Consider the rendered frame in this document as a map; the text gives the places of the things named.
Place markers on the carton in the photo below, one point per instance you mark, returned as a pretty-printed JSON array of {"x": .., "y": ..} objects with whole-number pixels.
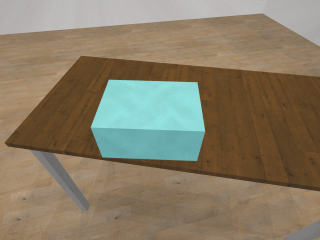
[{"x": 155, "y": 120}]

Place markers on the table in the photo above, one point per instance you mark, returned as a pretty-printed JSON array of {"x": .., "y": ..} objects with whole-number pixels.
[{"x": 260, "y": 126}]

